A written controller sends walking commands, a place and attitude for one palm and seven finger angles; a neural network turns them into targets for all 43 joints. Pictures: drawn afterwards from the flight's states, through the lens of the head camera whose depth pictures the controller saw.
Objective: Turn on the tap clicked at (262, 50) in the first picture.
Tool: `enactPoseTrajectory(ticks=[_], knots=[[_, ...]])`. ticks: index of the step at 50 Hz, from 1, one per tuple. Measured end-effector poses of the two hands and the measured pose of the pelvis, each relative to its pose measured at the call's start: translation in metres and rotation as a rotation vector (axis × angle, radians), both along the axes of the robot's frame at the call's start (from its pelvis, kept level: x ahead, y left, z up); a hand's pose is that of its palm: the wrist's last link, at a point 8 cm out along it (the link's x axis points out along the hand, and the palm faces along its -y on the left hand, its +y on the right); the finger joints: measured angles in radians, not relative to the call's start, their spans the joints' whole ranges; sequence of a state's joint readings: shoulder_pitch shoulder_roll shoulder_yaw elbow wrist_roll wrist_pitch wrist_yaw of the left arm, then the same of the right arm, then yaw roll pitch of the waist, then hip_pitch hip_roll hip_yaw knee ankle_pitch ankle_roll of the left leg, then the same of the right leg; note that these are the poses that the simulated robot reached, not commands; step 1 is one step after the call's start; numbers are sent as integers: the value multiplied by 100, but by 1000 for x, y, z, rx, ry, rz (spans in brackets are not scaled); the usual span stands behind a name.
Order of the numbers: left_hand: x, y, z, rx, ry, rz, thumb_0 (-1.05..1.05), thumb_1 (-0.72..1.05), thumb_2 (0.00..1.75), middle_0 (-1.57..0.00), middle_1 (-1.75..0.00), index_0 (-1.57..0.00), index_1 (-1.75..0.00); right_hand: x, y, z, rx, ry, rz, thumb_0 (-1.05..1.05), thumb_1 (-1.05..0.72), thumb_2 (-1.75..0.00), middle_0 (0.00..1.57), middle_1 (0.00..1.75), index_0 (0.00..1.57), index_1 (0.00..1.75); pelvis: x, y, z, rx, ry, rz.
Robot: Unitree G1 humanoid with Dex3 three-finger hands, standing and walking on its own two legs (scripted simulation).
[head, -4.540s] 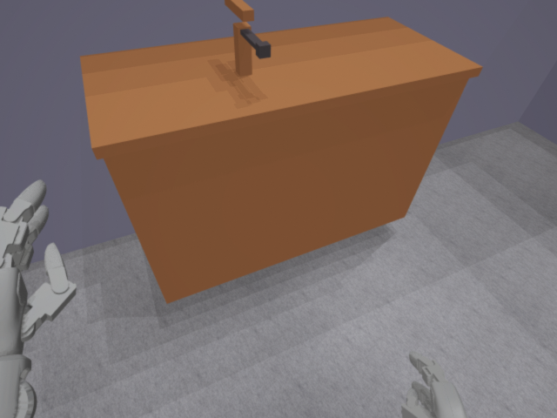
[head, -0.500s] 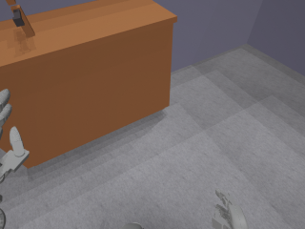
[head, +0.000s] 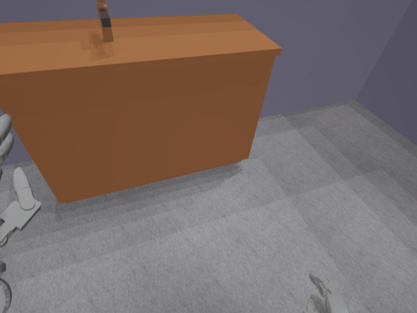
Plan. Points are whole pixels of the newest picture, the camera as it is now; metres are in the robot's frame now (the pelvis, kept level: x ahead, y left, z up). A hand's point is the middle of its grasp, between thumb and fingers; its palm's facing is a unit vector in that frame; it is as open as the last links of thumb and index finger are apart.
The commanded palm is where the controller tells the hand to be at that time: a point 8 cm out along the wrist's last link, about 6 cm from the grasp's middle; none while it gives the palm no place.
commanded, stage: take the last steps up to it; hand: left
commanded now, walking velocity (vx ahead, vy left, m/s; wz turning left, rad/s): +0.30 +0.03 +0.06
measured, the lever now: (106, 21) +0.94 +0.42 +0.16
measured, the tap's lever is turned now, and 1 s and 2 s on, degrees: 0 0 0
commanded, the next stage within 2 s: none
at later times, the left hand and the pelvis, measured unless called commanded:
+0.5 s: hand (64, 203) +0.22 +0.23 +0.17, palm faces +0.40 -0.81 -0.43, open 7.4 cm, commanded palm +0.16 +0.27 +0.18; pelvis +0.01 -0.01 +0.01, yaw +1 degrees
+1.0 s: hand (61, 151) +0.30 +0.26 +0.19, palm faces +0.43 -0.77 -0.48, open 7.4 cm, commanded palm +0.25 +0.30 +0.18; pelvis +0.10 +0.02 +0.00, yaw +2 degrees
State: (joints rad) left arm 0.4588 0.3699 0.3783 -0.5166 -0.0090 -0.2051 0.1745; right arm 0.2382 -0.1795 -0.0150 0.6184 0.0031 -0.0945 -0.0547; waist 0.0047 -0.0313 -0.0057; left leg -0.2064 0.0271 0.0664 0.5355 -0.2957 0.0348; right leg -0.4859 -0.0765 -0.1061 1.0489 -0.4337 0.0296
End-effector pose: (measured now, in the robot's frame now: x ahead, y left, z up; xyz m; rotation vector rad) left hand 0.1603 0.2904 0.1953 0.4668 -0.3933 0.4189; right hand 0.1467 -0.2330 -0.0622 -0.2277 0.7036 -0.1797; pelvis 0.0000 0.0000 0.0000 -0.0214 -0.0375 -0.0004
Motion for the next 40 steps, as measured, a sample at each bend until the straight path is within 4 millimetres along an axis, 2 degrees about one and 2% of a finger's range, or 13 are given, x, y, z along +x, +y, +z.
enactPoseTrajectory(ticks=[3,6,11,14,17,21,25,29,32,35,40], knots=[[-9,4,3,-22,-9,9,2,89,90,-21,-30,-21,-30,-9,26,-5,61,22,41,1,-90,-90,20,30,20,30,-5,4,5,-16,1,8],[-14,3,2,-33,10,6,2,89,90,-21,-30,-21,-30,-17,44,-11,102,45,68,1,-90,-90,20,30,20,30,-9,6,8,-18,5,7],[-10,-3,-4,-16,89,11,2,89,90,-21,-30,-20,-30,-23,50,-21,132,73,85,1,-90,-90,21,30,21,30,-14,1,8,-7,22,0],[-5,-11,-6,18,119,19,2,89,90,-21,-30,-21,-30,-22,39,-29,133,81,84,1,-90,-90,21,30,21,30,-13,-8,3,9,34,-5],[1,-23,-7,41,122,10,2,89,90,-21,-30,-21,-30,-19,19,-39,115,96,71,1,-90,-90,21,30,21,30,-13,-14,-4,8,38,-2],[8,-31,-5,13,112,-17,2,89,90,-21,-30,-21,-30,-16,-12,-34,59,139,33,1,-90,-90,20,30,21,30,-5,-16,1,30,34,10],[15,-26,-7,23,150,-13,2,88,90,-21,-30,-21,-30,-9,-35,-22,-3,147,-19,1,-90,-90,20,30,20,30,9,-13,7,46,39,21],[24,-12,-7,30,150,7,2,88,90,-21,-30,-21,-30,6,-41,-15,-60,154,-26,1,-90,-90,20,30,20,30,23,-4,6,50,35,36],[34,3,-7,22,115,23,2,88,90,-21,-30,-21,-30,24,-30,-14,-88,144,-18,1,-90,-90,20,30,20,30,38,9,1,44,29,37],[48,20,-10,32,47,22,2,88,90,-21,-30,-21,-30,48,-11,-19,-93,96,-19,1,-90,-90,20,30,20,30,53,24,-12,40,17,29],[81,33,-11,30,38,13,2,89,90,-21,-30,-21,-30,82,41,-22,29,43,24,1,-90,-90,20,30,20,30,63,31,-10,26,11,36]])
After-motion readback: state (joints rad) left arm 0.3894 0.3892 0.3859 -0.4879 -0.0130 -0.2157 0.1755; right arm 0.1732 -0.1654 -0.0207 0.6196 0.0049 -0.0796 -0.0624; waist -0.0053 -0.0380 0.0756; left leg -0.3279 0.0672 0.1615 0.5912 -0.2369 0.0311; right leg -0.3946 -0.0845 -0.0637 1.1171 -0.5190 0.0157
